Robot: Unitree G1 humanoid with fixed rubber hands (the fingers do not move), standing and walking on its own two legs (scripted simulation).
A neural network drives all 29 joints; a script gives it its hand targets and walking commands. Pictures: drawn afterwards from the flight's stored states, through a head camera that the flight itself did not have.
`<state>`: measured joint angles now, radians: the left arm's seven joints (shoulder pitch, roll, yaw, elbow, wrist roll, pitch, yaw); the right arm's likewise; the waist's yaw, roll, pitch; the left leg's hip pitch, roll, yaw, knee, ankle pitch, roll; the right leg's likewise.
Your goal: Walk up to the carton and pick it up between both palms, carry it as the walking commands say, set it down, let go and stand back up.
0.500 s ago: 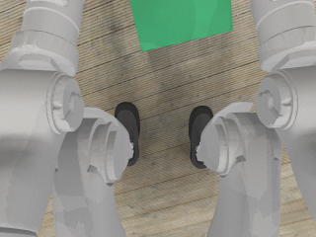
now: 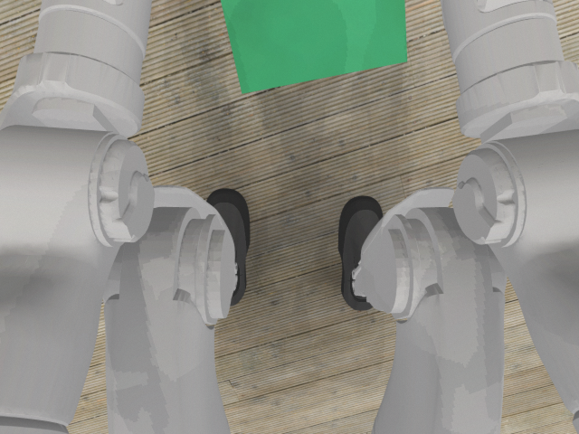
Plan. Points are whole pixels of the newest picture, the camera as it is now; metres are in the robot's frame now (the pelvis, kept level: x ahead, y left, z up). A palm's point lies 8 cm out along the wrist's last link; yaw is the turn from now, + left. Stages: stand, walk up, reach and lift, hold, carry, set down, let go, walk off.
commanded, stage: reach and lift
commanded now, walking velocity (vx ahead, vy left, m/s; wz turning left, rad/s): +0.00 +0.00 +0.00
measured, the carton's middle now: out of the picture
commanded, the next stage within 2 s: none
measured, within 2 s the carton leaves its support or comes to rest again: neither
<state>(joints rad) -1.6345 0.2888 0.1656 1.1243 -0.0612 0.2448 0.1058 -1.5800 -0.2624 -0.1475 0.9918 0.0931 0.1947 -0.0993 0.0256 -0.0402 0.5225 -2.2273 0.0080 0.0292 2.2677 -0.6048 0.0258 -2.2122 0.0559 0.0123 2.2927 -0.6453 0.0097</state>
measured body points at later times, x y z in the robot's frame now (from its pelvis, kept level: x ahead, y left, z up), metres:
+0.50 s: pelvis -0.01 -0.01 +0.01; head +0.36 +0.01 +0.25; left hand +0.57 +0.16 -0.14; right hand +0.59 -0.09 -0.12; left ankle +0.11 +0.11 -0.32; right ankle +0.10 -0.12 -0.32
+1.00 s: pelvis -0.03 -0.01 +0.05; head +0.32 +0.01 +0.31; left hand +0.55 +0.16 -0.07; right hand +0.56 -0.08 -0.05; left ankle +0.11 +0.11 -0.32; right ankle +0.10 -0.12 -0.32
